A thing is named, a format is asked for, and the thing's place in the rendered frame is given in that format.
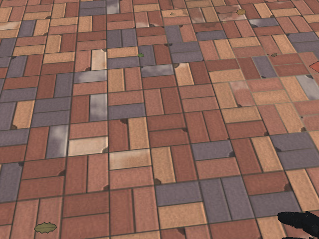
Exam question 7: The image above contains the robot right hand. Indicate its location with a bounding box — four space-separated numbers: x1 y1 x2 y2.
277 211 319 239

